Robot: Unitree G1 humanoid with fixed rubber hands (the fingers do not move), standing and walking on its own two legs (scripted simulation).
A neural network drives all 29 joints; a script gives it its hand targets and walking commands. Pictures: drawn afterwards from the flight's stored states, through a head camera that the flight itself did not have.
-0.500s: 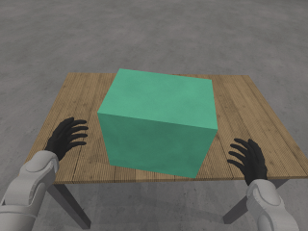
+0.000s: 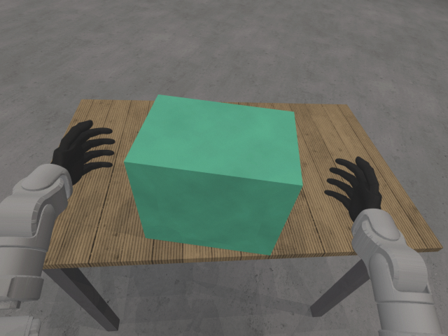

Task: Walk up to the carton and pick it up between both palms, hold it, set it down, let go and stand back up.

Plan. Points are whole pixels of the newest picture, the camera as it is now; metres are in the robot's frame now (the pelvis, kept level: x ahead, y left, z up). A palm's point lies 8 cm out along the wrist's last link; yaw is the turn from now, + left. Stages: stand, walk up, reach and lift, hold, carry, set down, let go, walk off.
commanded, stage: reach and lift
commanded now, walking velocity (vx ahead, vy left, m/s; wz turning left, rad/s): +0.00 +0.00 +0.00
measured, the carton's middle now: (216, 177) +0.42 +0.00 +0.05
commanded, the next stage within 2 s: none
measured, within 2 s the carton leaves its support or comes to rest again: neither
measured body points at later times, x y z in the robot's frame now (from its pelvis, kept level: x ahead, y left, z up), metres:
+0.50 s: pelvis -0.01 +0.00 +0.00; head +0.00 +0.02 +0.45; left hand +0.44 +0.22 +0.20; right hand +0.36 -0.27 +0.17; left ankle +0.00 +0.09 -0.75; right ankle +0.01 -0.12 -0.75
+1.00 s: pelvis -0.01 +0.00 +0.00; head +0.01 +0.02 +0.45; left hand +0.48 +0.20 +0.23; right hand +0.41 -0.26 +0.20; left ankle +0.00 +0.09 -0.75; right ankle +0.01 -0.12 -0.75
